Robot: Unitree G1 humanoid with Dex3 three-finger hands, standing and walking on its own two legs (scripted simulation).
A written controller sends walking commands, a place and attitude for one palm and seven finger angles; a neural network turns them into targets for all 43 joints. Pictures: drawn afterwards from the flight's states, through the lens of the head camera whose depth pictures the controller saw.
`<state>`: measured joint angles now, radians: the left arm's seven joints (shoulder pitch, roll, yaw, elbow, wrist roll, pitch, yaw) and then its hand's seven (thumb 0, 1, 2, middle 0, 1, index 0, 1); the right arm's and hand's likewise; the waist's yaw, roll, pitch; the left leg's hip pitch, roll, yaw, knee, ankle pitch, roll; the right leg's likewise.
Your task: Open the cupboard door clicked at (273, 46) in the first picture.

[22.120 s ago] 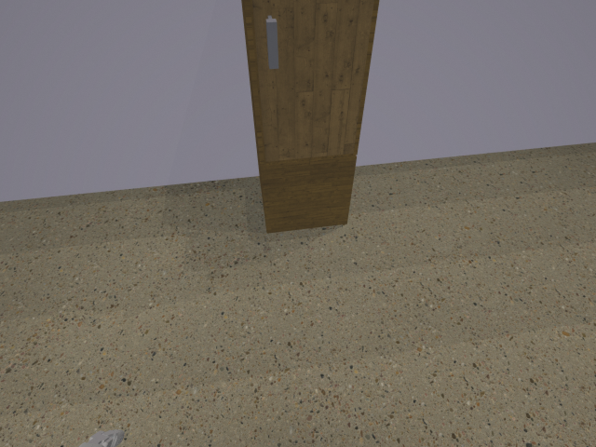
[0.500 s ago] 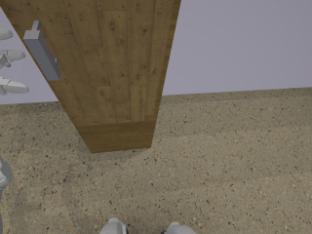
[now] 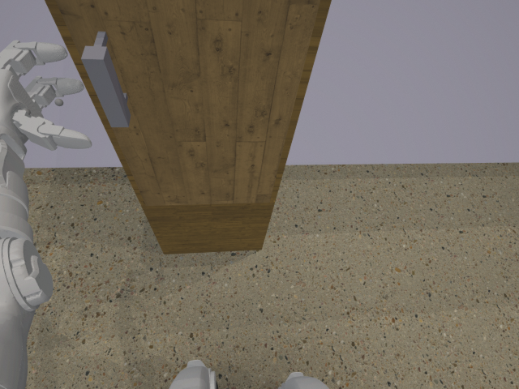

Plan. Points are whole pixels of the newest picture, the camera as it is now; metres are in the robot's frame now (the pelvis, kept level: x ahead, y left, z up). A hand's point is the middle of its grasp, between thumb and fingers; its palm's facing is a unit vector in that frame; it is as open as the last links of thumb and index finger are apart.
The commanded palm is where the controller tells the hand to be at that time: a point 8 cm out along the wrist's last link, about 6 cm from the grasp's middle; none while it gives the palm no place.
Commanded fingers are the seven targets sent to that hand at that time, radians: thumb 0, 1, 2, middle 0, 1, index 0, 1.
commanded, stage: move the hooked fingers beside the handle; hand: left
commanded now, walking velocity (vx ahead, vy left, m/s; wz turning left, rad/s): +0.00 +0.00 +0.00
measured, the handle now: (111, 80) +0.54 +0.21 +0.12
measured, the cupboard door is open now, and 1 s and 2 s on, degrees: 0 0 0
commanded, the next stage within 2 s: slide the fingers in behind the handle in 0.38 s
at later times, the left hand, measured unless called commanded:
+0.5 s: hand (53, 101) +0.49 +0.27 +0.13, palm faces +0.04 -1.00 +0.00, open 14.0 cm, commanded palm +0.47 +0.31 +0.12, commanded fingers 0.00 -0.50 0.30 -0.30 -1.20 -0.30 -1.20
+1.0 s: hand (79, 102) +0.49 +0.24 +0.13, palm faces +0.04 -1.00 +0.00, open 13.9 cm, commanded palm +0.47 +0.28 +0.12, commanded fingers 0.00 -0.50 0.30 -0.30 -1.20 -0.30 -1.20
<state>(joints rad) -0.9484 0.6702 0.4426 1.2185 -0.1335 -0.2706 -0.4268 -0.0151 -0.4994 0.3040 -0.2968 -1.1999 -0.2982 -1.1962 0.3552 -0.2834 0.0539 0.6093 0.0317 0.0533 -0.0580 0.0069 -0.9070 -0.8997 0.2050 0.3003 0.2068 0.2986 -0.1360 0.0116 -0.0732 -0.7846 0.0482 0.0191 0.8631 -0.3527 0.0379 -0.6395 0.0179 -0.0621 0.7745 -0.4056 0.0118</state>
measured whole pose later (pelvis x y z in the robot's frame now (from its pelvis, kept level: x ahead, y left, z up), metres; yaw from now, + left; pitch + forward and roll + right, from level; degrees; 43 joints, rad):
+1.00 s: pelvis +0.01 -0.01 +0.00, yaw -1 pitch +16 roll -3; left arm -0.89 0.64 0.45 1.18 -0.14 -0.27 -0.39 -0.01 -0.50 0.30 -0.30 -1.20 -0.31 -1.21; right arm 0.38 -0.28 0.05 0.60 0.04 0.07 -0.05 0.01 -0.91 -0.90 0.20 0.30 0.21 0.30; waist -0.14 0.02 -0.08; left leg -0.77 0.06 0.02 0.86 -0.37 0.02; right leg -0.64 0.03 -0.05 0.78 -0.42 0.00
